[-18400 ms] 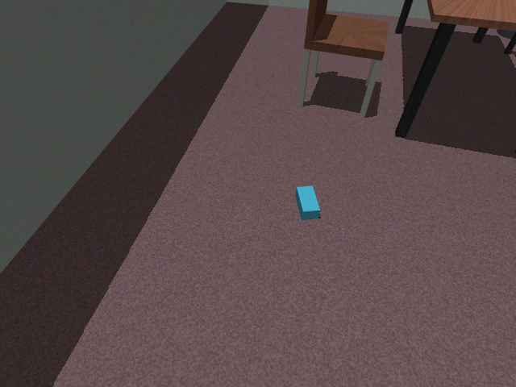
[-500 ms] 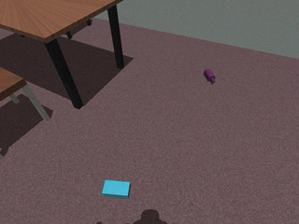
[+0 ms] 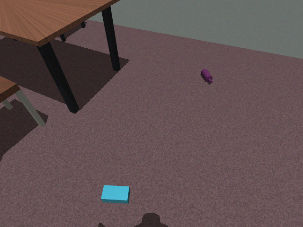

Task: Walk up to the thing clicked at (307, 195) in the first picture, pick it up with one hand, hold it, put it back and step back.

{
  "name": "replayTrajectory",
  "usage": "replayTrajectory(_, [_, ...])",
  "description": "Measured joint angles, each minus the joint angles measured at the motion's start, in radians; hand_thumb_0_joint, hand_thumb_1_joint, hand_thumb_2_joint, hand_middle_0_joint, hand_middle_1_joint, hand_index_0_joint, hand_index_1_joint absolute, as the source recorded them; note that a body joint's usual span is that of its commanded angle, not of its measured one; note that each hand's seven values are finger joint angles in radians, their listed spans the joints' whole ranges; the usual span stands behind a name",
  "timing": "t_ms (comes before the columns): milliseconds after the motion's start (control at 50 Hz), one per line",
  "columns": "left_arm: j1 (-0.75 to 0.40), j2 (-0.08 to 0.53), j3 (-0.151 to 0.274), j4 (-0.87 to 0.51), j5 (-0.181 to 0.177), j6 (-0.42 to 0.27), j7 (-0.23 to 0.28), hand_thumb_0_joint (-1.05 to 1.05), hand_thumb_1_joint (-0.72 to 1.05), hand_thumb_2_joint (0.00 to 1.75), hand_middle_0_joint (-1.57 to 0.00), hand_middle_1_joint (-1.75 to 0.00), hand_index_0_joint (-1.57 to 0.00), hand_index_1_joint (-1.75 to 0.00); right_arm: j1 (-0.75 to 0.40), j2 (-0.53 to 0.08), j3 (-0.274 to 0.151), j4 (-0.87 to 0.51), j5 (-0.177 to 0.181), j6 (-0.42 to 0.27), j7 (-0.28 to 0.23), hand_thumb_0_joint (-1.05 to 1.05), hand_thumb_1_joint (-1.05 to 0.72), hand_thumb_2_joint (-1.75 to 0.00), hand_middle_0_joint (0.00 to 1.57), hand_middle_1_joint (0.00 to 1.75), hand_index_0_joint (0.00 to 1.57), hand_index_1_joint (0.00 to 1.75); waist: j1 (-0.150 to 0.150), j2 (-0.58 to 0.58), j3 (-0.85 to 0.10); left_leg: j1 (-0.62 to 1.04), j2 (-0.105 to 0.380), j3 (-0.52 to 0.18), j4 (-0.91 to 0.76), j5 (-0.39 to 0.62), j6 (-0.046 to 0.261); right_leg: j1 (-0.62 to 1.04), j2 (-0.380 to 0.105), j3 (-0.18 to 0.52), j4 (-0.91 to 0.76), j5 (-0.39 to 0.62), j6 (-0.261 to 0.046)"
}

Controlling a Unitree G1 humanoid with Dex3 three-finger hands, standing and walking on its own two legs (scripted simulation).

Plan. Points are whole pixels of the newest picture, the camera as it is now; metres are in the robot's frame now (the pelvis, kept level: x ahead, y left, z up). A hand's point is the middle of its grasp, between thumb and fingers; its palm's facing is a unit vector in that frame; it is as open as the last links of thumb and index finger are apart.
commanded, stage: stand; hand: left
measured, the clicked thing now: (116, 194) +0.45 +0.24 -0.74
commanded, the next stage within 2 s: walk up in 0.96 s
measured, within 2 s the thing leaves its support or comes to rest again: neither
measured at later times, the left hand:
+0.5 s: hand out of the picture +0.04 +0.24 -0.15, palm faces -0.01 -0.94 -0.34, open 7.4 cm
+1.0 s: hand out of the picture +0.05 +0.24 -0.15, palm faces +0.00 -0.94 -0.34, open 7.4 cm
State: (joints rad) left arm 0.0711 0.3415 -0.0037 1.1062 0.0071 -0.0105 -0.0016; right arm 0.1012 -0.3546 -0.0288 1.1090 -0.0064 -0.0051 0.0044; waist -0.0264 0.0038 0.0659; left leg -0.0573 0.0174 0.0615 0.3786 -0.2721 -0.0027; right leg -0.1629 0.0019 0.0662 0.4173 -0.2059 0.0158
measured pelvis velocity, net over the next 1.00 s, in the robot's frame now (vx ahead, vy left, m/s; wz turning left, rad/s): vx -0.02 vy -0.01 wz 0.03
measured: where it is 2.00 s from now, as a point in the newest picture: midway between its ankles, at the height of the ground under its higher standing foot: outside the picture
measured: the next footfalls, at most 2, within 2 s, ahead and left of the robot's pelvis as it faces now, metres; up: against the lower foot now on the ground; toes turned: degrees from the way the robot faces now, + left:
right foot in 1.70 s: -0.18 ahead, -0.12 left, +0.00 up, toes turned +0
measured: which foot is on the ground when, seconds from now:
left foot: down 0.00-1.00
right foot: down 0.00-1.00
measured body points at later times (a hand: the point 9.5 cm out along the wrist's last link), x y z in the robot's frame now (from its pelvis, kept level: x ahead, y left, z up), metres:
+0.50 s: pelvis -0.02 -0.01 +0.00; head -0.01 -0.01 +0.45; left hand +0.04 +0.29 -0.13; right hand +0.06 -0.31 -0.13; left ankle -0.04 +0.12 -0.74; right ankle +0.02 -0.13 -0.74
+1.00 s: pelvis -0.02 -0.01 +0.00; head -0.01 -0.01 +0.45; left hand +0.05 +0.29 -0.13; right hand +0.05 -0.31 -0.13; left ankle -0.04 +0.12 -0.74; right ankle +0.02 -0.13 -0.74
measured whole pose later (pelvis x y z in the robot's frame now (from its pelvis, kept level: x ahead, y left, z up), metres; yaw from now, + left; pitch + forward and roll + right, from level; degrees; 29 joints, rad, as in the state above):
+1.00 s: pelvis -0.02 -0.01 +0.00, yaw +2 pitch -2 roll +0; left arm 0.11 0.35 0.00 1.11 0.00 -0.01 -0.01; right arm 0.12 -0.35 -0.02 1.14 -0.01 0.00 0.01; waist -0.01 0.00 0.06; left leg -0.10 0.03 0.03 0.35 -0.22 -0.02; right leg -0.18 0.01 0.03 0.36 -0.15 0.00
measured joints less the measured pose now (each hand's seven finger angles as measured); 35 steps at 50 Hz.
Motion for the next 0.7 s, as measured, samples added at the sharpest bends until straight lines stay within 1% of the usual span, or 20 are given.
replayTrajectory(100, [-0.004, 0.003, -0.002, 0.005, -0.003, 0.002, 0.002, 0.01, 0.9, 0.89, -0.2, -0.3, -0.2, -0.3, -0.013, 0.009, 0.007, 0.012, 0.004, 0.003, -0.002, 0.0, -0.9, -0.9, 0.2, 0.3, 0.21, 0.3, 0.001, -0.004, 0.005, 0.005, 0.001, -0.011, -0.037, 0.031, -0.004, 0.014, -0.001, -0.012, -0.047, 0.032, -0.002])
replayTrajectory(260, [0.007, 0.004, -0.003, 0.019, -0.001, 0.005, -0.001, 0.01, 0.9, 0.89, -0.2, -0.3, -0.2, -0.3, -0.025, 0.012, 0.011, 0.025, 0.0, 0.002, 0.0, 0.0, -0.9, -0.9, 0.2, 0.3, 0.21, 0.3, 0.01, -0.009, -0.006, 0.004, 0.003, -0.02, -0.068, 0.063, -0.008, 0.021, 0.0, -0.02, -0.087, 0.065, -0.005])
replayTrajectory(480, [0.048, 0.007, -0.001, 0.035, 0.003, 0.002, -0.006, 0.01, 0.9, 0.89, -0.2, -0.3, -0.2, -0.3, -0.002, 0.008, 0.007, 0.036, -0.004, -0.002, 0.006, 0.0, -0.9, -0.9, 0.2, 0.3, 0.21, 0.3, 0.021, -0.004, -0.017, -0.009, 0.005, -0.026, -0.069, 0.073, -0.011, 0.011, 0.002, -0.026, -0.092, 0.075, -0.009])
replayTrajectory(700, [0.057, 0.008, -0.005, 0.033, 0.002, 0.001, -0.005, 0.01, 0.9, 0.89, -0.2, -0.3, -0.2, -0.3, 0.014, 0.008, 0.01, 0.041, -0.003, -0.001, 0.006, 0.0, -0.9, -0.9, 0.2, 0.3, 0.21, 0.3, 0.018, -0.001, -0.018, -0.014, 0.006, -0.032, -0.064, 0.073, -0.014, 0.009, 0.003, -0.032, -0.088, 0.073, -0.012])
